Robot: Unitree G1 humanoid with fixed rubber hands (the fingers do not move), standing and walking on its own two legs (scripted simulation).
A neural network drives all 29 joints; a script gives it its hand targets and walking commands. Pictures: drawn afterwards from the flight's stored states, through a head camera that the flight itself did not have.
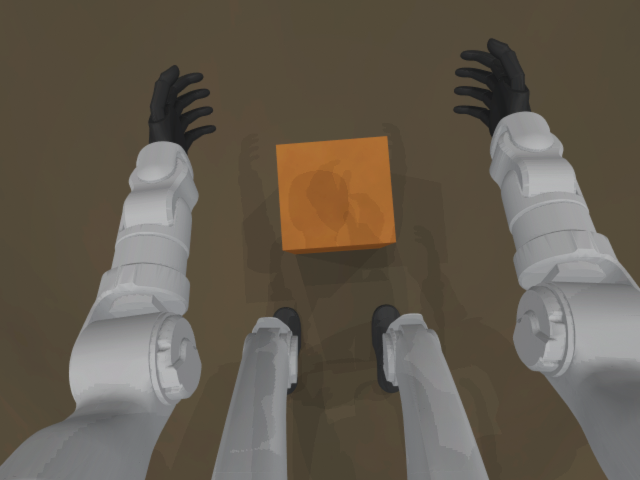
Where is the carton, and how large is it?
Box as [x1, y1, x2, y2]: [276, 136, 395, 253]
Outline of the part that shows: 386,136 276,145 283,250 292,253 306,253 376,248 395,242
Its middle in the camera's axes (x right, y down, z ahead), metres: +0.03 -0.08 +0.85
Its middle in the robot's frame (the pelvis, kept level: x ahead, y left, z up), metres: +0.47 +0.00 -0.51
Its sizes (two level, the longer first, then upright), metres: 0.210 0.200 0.250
